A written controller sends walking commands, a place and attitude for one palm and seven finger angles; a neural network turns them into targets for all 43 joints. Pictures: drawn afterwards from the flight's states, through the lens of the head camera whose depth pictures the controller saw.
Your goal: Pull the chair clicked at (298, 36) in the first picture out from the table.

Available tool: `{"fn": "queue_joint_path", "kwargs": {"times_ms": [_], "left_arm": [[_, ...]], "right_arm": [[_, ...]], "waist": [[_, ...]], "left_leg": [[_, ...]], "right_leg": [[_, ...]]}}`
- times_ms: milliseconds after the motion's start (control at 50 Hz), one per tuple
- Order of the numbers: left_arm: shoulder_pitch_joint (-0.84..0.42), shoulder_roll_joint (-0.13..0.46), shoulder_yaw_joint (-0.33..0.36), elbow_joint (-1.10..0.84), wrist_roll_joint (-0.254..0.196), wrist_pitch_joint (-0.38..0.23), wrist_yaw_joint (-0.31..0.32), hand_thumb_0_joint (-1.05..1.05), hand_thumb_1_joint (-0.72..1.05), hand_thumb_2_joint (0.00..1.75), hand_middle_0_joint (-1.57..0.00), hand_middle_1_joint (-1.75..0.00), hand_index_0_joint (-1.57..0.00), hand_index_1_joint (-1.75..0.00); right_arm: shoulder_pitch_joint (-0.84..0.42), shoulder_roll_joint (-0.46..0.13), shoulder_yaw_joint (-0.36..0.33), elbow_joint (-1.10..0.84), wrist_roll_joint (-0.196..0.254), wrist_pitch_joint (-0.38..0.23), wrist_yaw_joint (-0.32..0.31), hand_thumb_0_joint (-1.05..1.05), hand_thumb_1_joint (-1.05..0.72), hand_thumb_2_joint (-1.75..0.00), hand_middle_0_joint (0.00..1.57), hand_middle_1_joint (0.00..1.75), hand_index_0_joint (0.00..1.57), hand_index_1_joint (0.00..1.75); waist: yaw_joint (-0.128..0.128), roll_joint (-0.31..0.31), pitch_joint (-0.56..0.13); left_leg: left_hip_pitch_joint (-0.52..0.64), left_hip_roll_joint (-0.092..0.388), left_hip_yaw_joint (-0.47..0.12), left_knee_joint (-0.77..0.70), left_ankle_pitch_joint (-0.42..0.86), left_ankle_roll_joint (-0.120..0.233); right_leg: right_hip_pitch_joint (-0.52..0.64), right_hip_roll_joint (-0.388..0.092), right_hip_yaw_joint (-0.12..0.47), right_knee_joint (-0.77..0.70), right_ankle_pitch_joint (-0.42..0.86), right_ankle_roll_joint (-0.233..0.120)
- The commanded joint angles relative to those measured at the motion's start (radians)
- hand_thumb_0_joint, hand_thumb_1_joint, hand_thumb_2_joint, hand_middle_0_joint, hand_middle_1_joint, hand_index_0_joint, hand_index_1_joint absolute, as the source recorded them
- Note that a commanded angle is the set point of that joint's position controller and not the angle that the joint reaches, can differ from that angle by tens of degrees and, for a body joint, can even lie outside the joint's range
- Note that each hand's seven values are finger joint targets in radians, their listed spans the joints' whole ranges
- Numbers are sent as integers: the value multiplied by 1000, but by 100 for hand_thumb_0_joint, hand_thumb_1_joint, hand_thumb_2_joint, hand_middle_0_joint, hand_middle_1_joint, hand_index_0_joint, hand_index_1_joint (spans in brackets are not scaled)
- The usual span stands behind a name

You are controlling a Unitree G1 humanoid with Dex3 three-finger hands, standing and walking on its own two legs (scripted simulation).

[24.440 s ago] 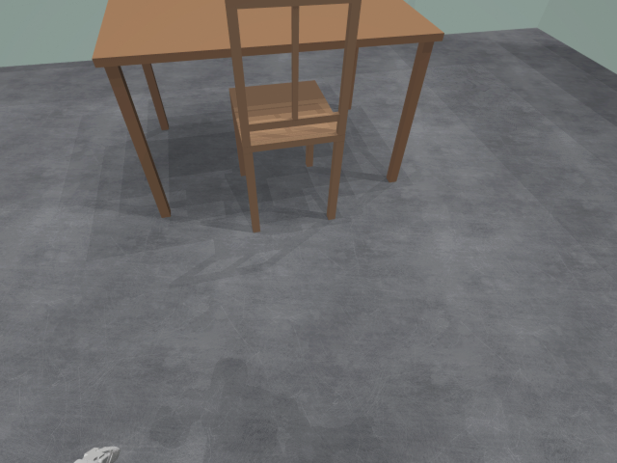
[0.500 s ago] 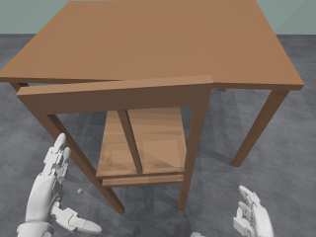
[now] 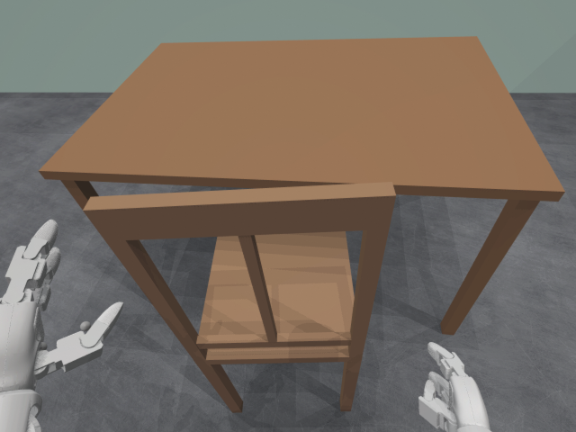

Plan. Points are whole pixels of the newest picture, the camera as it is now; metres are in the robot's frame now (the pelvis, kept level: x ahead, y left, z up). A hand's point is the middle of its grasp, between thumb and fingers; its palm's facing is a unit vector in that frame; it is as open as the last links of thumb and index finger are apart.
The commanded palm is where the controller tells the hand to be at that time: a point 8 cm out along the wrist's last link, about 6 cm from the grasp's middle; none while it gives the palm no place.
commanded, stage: draw the hand back to the body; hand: left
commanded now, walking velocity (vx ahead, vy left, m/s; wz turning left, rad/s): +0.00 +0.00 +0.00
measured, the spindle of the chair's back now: (261, 294) +0.34 +0.10 -0.05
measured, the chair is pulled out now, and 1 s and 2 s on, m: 0.13 0.13 0.13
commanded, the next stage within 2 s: step back with the hand held close in 0.50 s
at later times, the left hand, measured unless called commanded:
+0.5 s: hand (47, 313) +0.18 +0.27 +0.17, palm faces +0.43 -0.79 -0.45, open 7.5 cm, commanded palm +0.14 +0.31 +0.18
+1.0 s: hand (52, 320) +0.18 +0.27 +0.15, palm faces +0.27 -0.76 -0.59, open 7.4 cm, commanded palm +0.13 +0.32 +0.18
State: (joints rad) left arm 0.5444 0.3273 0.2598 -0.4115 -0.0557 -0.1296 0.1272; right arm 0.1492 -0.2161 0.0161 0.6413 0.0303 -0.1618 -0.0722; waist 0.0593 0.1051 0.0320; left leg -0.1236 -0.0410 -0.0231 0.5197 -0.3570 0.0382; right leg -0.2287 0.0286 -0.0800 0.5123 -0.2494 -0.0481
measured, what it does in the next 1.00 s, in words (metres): stands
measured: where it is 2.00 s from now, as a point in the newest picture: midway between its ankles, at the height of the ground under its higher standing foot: outside the picture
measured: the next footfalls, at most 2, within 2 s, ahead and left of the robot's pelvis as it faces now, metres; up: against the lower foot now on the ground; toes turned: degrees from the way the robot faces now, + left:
right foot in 1.92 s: -0.05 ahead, -0.11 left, +0.00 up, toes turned +0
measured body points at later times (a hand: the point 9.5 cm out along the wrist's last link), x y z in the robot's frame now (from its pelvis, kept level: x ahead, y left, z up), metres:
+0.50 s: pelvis +0.00 +0.01 +0.01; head +0.00 -0.02 +0.45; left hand +0.16 +0.31 +0.19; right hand +0.19 -0.21 -0.09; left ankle -0.05 +0.10 -0.73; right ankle +0.02 -0.09 -0.73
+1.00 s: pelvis -0.02 +0.03 +0.00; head +0.02 +0.00 +0.45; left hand +0.16 +0.31 +0.18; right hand +0.15 -0.22 -0.10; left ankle -0.05 +0.10 -0.73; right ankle +0.02 -0.09 -0.73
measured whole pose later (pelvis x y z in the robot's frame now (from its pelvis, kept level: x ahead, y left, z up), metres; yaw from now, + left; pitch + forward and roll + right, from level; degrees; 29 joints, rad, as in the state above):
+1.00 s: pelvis -0.02 +0.03 +0.00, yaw -2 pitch +1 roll +0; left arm 0.61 0.42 0.40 -0.47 -0.05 -0.18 0.09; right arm 0.15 -0.24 -0.03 0.60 0.02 -0.06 -0.07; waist 0.01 0.06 0.08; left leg -0.18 -0.08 0.03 0.46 -0.29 0.08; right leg -0.32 -0.01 -0.02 0.49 -0.18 -0.01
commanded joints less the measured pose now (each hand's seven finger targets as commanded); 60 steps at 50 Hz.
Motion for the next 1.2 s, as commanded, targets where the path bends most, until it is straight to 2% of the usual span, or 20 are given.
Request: {"fn": "queue_joint_path", "kwargs": {"times_ms": [0,100,160,200,320,340,500,540,600,620,640,660,700,740,820,940,980,1080,1140,1180], "left_arm": [[-49,190,185,-211,-6,-75,21,0,72,81,-18,-26,-18,-26],[-97,231,257,-216,-17,-89,24,0,90,90,-20,-30,-20,-30],[-61,157,198,-135,-20,-82,5,0,90,90,-20,-30,-20,-30],[-64,173,207,-146,-23,-87,4,0,90,90,-20,-30,-20,-30],[-88,229,237,-238,-12,-94,18,0,90,90,-20,-30,-20,-30],[-86,236,246,-230,-11,-86,20,0,90,90,-20,-30,-20,-30],[-79,196,221,-184,-16,-84,11,0,90,90,-20,-30,-20,-30],[-81,195,216,-193,-15,-82,8,0,90,90,-20,-30,-20,-30],[-133,182,186,-221,-16,-87,6,0,90,90,-20,-30,-20,-30],[-316,433,414,-344,-18,-139,19,0,90,90,-20,-30,-20,-30],[-327,413,405,-302,-12,-156,17,0,90,90,-20,-30,-20,-30],[-227,334,364,-214,-13,-150,10,0,90,90,-20,-30,-20,-30],[-81,236,291,-129,-13,-136,-8,0,90,90,-20,-30,-20,-30],[3,197,262,-111,-12,-126,-17,0,90,90,-20,-30,-20,-30],[54,234,281,-175,-2,-115,-14,0,90,90,-20,-30,-20,-30],[62,313,354,-286,-2,-121,10,0,90,90,-20,-30,-20,-30],[67,298,346,-289,-4,-119,14,0,90,90,-20,-30,-20,-30],[50,260,311,-231,-7,-101,22,0,90,90,-20,-30,-20,-30],[36,266,304,-215,-6,-89,29,0,90,90,-20,-30,-20,-30],[21,275,294,-243,-3,-95,36,0,90,90,-20,-30,-20,-30]], "right_arm": [[-115,-87,-39,-138,0,-56,0,0,-90,-90,20,30,20,30],[-120,-94,-43,-124,3,-55,2,0,-90,-90,20,30,20,30],[-126,-96,-48,-114,5,-49,10,0,-90,-90,20,30,20,30],[-125,-103,-54,-118,3,-44,10,0,-90,-90,20,30,20,30],[-123,-107,-49,-120,1,-60,8,0,-90,-90,20,30,20,30],[-135,-108,-47,-118,1,-61,9,0,-90,-90,20,30,20,30],[-133,-105,-51,-114,1,-55,7,0,-90,-90,20,30,20,30],[-137,-107,-50,-114,3,-56,12,0,-90,-90,20,30,20,30],[-131,-111,-45,-119,-1,-58,11,0,-90,-90,20,30,20,30],[-74,-136,-48,-170,14,-45,10,0,-90,-90,20,30,20,30],[-76,-113,-36,-152,3,-39,6,0,-90,-90,20,30,20,30],[-80,-111,-40,-146,1,-33,7,0,-90,-90,20,30,20,30],[-90,-125,-50,-153,-4,-17,14,0,-90,-90,20,30,20,30],[-101,-127,-58,-161,-7,-2,19,0,-90,-90,20,30,20,30],[-100,-132,-77,-184,-10,41,14,0,-90,-90,20,30,20,30],[-104,-124,-84,-200,-9,54,1,0,-90,-90,20,30,20,30],[-90,-122,-87,-199,-12,54,-3,0,-90,-90,20,30,20,30],[-87,-123,-91,-191,-6,61,-6,0,-90,-90,20,30,20,30],[-79,-124,-94,-191,2,69,-8,0,-90,-90,20,30,20,30],[-50,-119,-98,-193,1,71,-3,0,-90,-90,20,30,20,30]], "waist": [[-1,-56,-102],[3,-41,-95],[-4,-67,-49],[0,-86,-70],[7,-12,-128],[8,-2,-99],[4,-55,-76],[3,-21,-64],[-4,-35,-74],[-30,-21,-36],[-31,-7,-16],[-34,-33,-17],[-34,-9,-61],[-30,-4,-107],[-36,-76,-158],[-34,6,-199],[-36,28,-180],[-47,-42,-120],[-58,-155,-113],[-72,-216,-120]], "left_leg": [[-47,57,-31,-102,351,-10],[-36,60,-34,-128,327,-11],[-48,62,-32,-136,322,-9],[-46,60,-30,-140,310,-5],[-22,62,-39,-150,355,-15],[-31,61,-40,-150,346,-17],[-34,65,-41,-166,308,-14],[-37,64,-43,-166,307,-18],[-30,64,-46,-170,303,-16],[-60,98,-74,-176,194,11],[-75,92,-90,-178,160,8],[-61,98,-88,-179,175,7],[-41,112,-81,-181,280,6],[-33,125,-78,-177,403,3],[-60,151,-91,-151,512,3],[-79,179,-114,-129,610,4],[-97,193,-120,-120,630,6],[-197,197,-118,-107,419,26],[-241,118,-95,-12,132,16],[-215,64,-72,87,-24,6]], "right_leg": [[155,-62,77,-96,231,18],[169,-59,80,-119,202,15],[150,-59,70,-127,188,17],[164,-60,69,-128,186,20],[202,-61,78,-129,207,14],[191,-57,86,-136,201,11],[183,-55,79,-144,167,12],[176,-51,87,-148,161,8],[178,-55,80,-146,160,11],[119,-98,213,-172,215,13],[108,-111,218,-176,215,3],[95,-114,215,-169,222,4],[109,-111,183,-133,281,17],[126,-101,157,-101,331,27],[134,-110,140,-55,371,30],[96,-100,136,29,261,27],[72,-102,131,50,198,25],[51,-118,166,57,153,21],[25,-181,278,-68,187,-9],[-38,-255,361,-185,64,-43]]}}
